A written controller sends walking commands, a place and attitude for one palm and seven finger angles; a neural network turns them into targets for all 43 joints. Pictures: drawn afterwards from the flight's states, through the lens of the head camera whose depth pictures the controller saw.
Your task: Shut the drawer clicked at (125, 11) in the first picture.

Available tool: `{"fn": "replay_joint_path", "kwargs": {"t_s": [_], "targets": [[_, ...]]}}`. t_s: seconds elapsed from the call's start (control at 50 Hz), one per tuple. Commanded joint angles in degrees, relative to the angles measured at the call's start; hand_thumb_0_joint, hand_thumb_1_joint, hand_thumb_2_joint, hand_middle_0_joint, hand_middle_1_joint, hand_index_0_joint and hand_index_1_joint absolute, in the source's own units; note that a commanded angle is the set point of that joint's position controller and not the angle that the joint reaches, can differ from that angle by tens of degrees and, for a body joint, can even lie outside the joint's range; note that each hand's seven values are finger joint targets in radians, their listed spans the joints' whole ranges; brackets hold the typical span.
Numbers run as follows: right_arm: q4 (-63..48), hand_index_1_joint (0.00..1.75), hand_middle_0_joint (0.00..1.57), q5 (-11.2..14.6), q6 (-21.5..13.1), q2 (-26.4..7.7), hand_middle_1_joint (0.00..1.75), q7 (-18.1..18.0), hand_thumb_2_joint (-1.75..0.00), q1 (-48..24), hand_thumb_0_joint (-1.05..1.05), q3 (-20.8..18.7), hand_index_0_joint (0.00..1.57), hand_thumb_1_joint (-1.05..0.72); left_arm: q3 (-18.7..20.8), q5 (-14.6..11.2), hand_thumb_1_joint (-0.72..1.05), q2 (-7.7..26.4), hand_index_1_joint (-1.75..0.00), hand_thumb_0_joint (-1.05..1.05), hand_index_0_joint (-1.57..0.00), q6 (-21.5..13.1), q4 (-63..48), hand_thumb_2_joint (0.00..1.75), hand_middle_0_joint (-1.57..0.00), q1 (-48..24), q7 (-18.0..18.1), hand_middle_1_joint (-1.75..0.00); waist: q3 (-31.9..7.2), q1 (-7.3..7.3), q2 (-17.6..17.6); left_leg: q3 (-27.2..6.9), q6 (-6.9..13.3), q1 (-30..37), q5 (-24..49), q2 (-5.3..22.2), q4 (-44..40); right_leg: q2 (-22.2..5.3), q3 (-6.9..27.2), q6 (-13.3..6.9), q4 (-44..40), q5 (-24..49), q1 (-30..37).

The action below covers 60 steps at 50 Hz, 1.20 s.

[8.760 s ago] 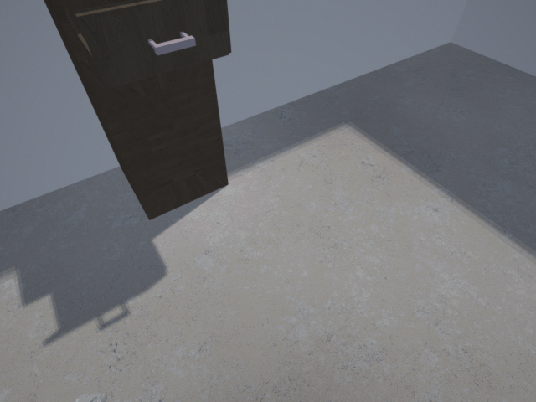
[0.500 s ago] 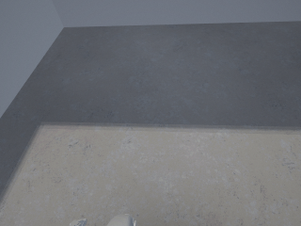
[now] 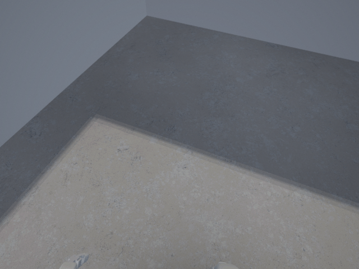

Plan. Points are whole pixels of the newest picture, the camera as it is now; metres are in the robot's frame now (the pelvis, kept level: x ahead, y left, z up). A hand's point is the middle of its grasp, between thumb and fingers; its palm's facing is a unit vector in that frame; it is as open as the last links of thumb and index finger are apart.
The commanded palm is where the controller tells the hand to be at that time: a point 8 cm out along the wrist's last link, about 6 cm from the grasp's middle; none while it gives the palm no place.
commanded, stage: turn to face it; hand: left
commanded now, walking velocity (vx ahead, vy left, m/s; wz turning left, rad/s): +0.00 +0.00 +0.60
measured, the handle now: out of the picture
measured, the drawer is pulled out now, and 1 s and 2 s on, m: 0.21 0.21 0.21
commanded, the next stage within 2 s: take the last steps up to it in 1.92 s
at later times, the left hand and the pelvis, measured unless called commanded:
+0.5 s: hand out of the picture -0.02 +0.19 -0.17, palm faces +0.34 -0.90 -0.26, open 7.4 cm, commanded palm none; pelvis +0.00 -0.02 -0.01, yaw +20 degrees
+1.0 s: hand out of the picture +0.01 +0.24 -0.14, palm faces +0.56 -0.78 -0.27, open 7.4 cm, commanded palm none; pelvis +0.01 -0.01 +0.00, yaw +36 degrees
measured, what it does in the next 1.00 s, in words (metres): steps on the spot, turning left: right foot, then left foot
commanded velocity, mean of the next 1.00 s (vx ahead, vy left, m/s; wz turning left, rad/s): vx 0.00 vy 0.00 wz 0.60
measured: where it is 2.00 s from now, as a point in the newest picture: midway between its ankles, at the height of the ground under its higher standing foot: outside the picture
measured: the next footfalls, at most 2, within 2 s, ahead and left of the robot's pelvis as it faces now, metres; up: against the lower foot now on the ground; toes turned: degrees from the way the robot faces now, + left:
right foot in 0.12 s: +0.06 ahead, -0.14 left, +0.00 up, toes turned +2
left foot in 0.54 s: +0.00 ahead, +0.10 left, +0.00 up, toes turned +27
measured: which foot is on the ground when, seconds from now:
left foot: down 0.00-0.12, up 0.14-0.52, down 0.54-1.00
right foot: up 0.00-0.10, down 0.12-0.54, up 0.56-1.00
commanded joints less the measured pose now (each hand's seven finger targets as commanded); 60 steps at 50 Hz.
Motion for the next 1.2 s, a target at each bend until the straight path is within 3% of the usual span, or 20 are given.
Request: {"fn": "replay_joint_path", "kwargs": {"t_s": [0.0, 0.06, 0.08, 0.1, 0.12, 0.2, 0.42, 0.48, 0.5, 0.52, 0.54, 0.64, 0.84, 0.98, 1.0, 1.02, 1.04, 1.06, 1.12, 1.18], "targets": [[-3.84, 0.30, 0.20, -0.10, -0.86, -12.63, 0.30, -0.81, -0.90, -0.17, 0.00, -4.24, 0.20, -0.90, 1.19, -0.42, 0.90, 4.18, -0.30, 0.00, -0.20, -2.04, -5.64, 0.90, -0.20, 0.48, 0.52, -0.30, -6.85, -0.56, 10.18, -15.78, 7.79, 3.29, 26.32, 13.13, -4.51, 2.77, -1.24, -0.44, -10.02, 0.92, 4.57], [-4.77, 0.30, 0.20, 0.57, -0.70, -10.86, 0.30, -0.65, -0.90, -1.85, 0.00, -4.35, 0.20, -0.90, 1.80, -0.35, 0.90, 6.34, -0.30, 0.00, -0.20, -3.29, -4.49, 0.90, -0.20, 6.73, 0.84, -0.30, -8.31, 2.76, 5.79, -14.59, 3.37, -4.94, 17.98, 8.63, 2.77, 1.39, -0.61, -1.05, -28.90, 13.66, 19.16], [-5.37, 0.30, 0.20, 1.13, -0.84, -6.77, 0.30, -0.27, -0.90, 0.26, 0.00, -3.73, 0.20, -0.90, 2.72, 0.58, 0.90, 11.17, -0.30, 0.00, -0.20, -4.06, -4.36, 0.90, -0.20, 8.40, 1.39, -0.30, -10.44, 3.08, -8.32, -7.31, -1.09, -15.15, 1.18, 2.08, 13.71, -11.72, 12.12, -4.83, -35.39, 16.87, 28.46], [-6.90, 0.30, 0.20, 0.77, -0.83, -5.53, 0.30, -0.23, -0.90, 0.30, 0.00, -3.63, 0.20, -0.90, 2.94, 0.84, 0.90, 14.54, -0.30, 0.00, -0.20, -3.83, -5.04, 0.90, -0.20, 8.15, 1.46, -0.30, -8.92, 3.10, -16.99, -0.08, -3.94, -20.61, -20.56, -2.86, 26.73, -24.56, 22.14, -11.83, -36.40, 24.10, 25.00], [-5.96, 0.30, 0.20, 0.23, 0.00, -8.15, 0.30, -0.32, -0.90, 0.00, 0.00, -4.28, 0.20, -0.90, 3.03, 0.38, 0.90, 12.34, -0.30, 0.00, -0.20, -3.83, -5.13, 0.90, -0.20, 6.66, 1.84, -0.30, -8.03, 2.76, -15.84, -3.10, -3.40, -18.58, -19.72, 0.42, 35.64, -24.33, 20.30, -14.01, -36.70, 22.35, 18.87], [-2.69, 0.30, 0.20, 0.03, 0.94, -6.13, 0.30, 1.13, -0.90, 1.55, 0.00, -3.79, 0.20, -0.90, 1.13, 0.57, 0.90, 6.65, -0.30, 0.00, -0.20, -3.86, -6.42, 0.90, -0.20, -0.47, 1.40, -0.30, -2.08, -0.90, -10.43, 1.21, -5.07, -18.54, -7.53, 3.16, 43.34, -13.65, 2.93, -10.87, -34.03, 23.30, 13.64], [-4.12, 0.30, 0.20, 0.89, 0.13, -4.23, 0.30, 1.19, -0.90, -5.29, 0.00, -1.81, 0.20, -0.90, 2.67, 1.15, 0.90, 10.67, -0.30, 0.00, -0.20, -2.93, -2.01, 0.90, -0.20, 7.05, 1.21, -0.30, -5.58, 3.29, -12.77, 9.61, -4.70, -9.30, -11.50, 3.60, 15.38, -17.10, -5.09, -12.00, -27.31, 38.71, 21.59], [-3.22, 0.30, 0.20, 0.57, -0.63, -6.24, 0.30, 0.91, -0.90, -0.17, 0.00, -2.23, 0.20, -0.90, 3.00, 0.44, 0.90, 10.77, -0.30, 0.00, -0.20, -2.33, -1.66, 0.90, -0.20, 6.22, 0.79, -0.30, -7.68, 0.10, -8.67, 10.67, -3.25, 2.31, 0.14, 3.26, 0.24, -15.93, -9.33, -7.66, -18.80, 33.08, 16.10], [-2.47, 0.30, 0.20, 0.33, -1.24, -10.60, 0.30, 0.82, -0.90, 4.04, 0.00, -3.36, 0.20, -0.90, 2.90, 0.01, 0.90, 9.18, -0.30, 0.00, -0.20, -2.03, -2.42, 0.90, -0.20, 5.96, 0.51, -0.30, -10.56, -2.42, 0.76, 2.22, -0.42, 12.53, 10.28, 9.13, -5.02, -12.77, -11.41, -4.41, -8.10, 23.11, 7.04], [-2.44, 0.30, 0.20, 0.17, -1.41, -17.15, 0.30, 0.56, -0.90, 7.58, 0.00, -4.99, 0.20, -0.90, 1.71, -0.24, 0.90, 4.77, -0.30, 0.00, -0.20, -1.91, -4.99, 0.90, -0.20, 4.01, 0.00, -0.30, -10.33, -4.23, 19.27, -17.71, 6.81, 18.55, 32.14, 24.40, -7.20, -4.53, -11.63, 0.22, 5.20, -11.67, -8.70], [-0.56, 0.30, 0.20, 0.47, -1.23, -17.56, 0.30, -0.15, -0.90, 10.86, 0.00, -5.09, 0.20, -0.90, 1.17, 0.50, 0.90, 5.69, -0.30, 0.00, -0.20, -1.10, -6.20, 0.90, -0.20, -0.22, 0.74, -0.30, -11.04, -6.10, 15.44, -20.28, 10.26, 16.03, 32.53, 26.55, -7.58, -3.81, -4.02, -0.24, 11.83, -14.61, -10.13], [-3.68, 0.30, 0.20, 0.27, -1.86, -11.53, 0.30, -1.29, -0.90, -0.73, 0.00, -2.98, 0.20, -0.90, 1.96, 0.27, 0.90, 5.58, -0.30, 0.00, -0.20, -1.35, -2.16, 0.90, -0.20, 2.40, -0.04, -0.30, -6.44, -0.25, 7.13, -8.83, 7.51, 6.92, 23.97, 15.90, -8.43, -3.12, -0.34, 0.12, 14.33, 1.72, -6.88], [-2.33, 0.30, 0.20, 0.06, -1.41, -11.94, 0.30, -1.14, -0.90, 4.19, 0.00, -3.91, 0.20, -0.90, 1.50, -0.05, 0.90, 4.91, -0.30, 0.00, -0.20, -1.65, -5.31, 0.90, -0.20, -3.64, 0.58, -0.30, -6.50, -2.39, 7.64, -17.14, 9.10, 9.28, 24.01, 14.38, -7.65, 0.42, 1.24, 0.54, 2.04, 0.14, -5.12], [-3.29, 0.30, 0.20, 0.03, -0.69, -11.62, 0.30, -1.03, -0.90, 1.63, 0.00, -4.53, 0.20, -0.90, 1.33, -0.72, 0.90, 4.57, -0.30, 0.00, -0.20, -2.42, -5.44, 0.90, -0.20, 0.87, 1.08, -0.30, -8.42, 0.25, 8.80, -21.26, 6.80, 1.52, 25.46, 10.56, -3.14, 4.48, 0.13, -1.19, -18.19, 5.37, 10.51], [-3.56, 0.30, 0.20, 0.42, -0.67, -10.95, 0.30, -0.95, -0.90, 1.21, 0.00, -4.48, 0.20, -0.90, 1.50, -0.70, 0.90, 5.25, -0.30, 0.00, -0.20, -2.87, -5.02, 0.90, -0.20, 3.17, 1.25, -0.30, -9.44, 1.57, 7.00, -20.61, 4.96, -1.88, 21.96, 8.95, -0.66, 3.69, 0.18, -1.40, -26.59, 11.19, 16.77], [-3.80, 0.30, 0.20, 0.94, -0.77, -8.68, 0.30, -0.60, -0.90, 1.58, 0.00, -4.23, 0.20, -0.90, 2.12, -0.25, 0.90, 8.40, -0.30, 0.00, -0.20, -3.53, -4.79, 0.90, -0.20, 5.36, 1.53, -0.30, -10.08, 2.58, -0.01, -17.14, 1.59, -9.88, 11.27, 5.49, 4.99, -2.71, 5.95, -2.89, -33.85, 13.67, 25.84], [-5.13, 0.30, 0.20, 1.19, -0.97, -4.57, 0.30, -0.41, -0.90, 3.02, 0.00, -3.50, 0.20, -0.90, 3.04, 0.69, 0.90, 13.43, -0.30, 0.00, -0.20, -3.99, -4.91, 0.90, -0.20, 5.98, 2.02, -0.30, -9.67, 2.57, -16.60, -3.98, -3.59, -21.63, -14.07, -3.36, 18.74, -20.10, 22.80, -9.49, -37.26, 19.33, 31.10], [-5.04, 0.30, 0.20, 0.23, -0.45, -7.54, 0.30, -0.53, -0.90, 2.98, 0.00, -4.40, 0.20, -0.90, 2.54, 0.36, 0.90, 13.44, -0.30, 0.00, -0.20, -3.42, -5.61, 0.90, -0.20, 5.37, 1.91, -0.30, -7.75, 2.15, -11.72, -3.08, -3.75, -19.69, -19.46, -1.80, 30.54, -25.20, 22.22, -14.24, -37.22, 18.40, 20.61], [-2.33, 0.30, 0.20, -0.06, 0.87, -6.71, 0.30, 0.59, -0.90, 3.57, 0.00, -4.41, 0.20, -0.90, 1.51, 0.18, 0.90, 7.55, -0.30, 0.00, -0.20, -3.35, -6.93, 0.90, -0.20, -2.75, 1.73, -0.30, -1.30, -1.75, -8.03, -1.65, -4.30, -19.05, -9.79, 2.10, 42.33, -15.38, 10.42, -12.02, -36.72, 15.52, 11.77], [-1.49, 0.30, 0.20, 0.08, 1.07, -5.85, 0.30, 1.01, -0.90, 3.49, 0.00, -3.74, 0.20, -0.90, 0.95, 0.28, 0.90, 6.20, -0.30, 0.00, -0.20, -4.10, -5.59, 0.90, -0.20, 0.59, 1.51, -0.30, -2.40, -0.87, -10.73, 1.31, -5.94, -19.50, -6.18, 2.75, 42.29, -12.46, 1.87, -10.75, -33.19, 30.84, 16.96]]}}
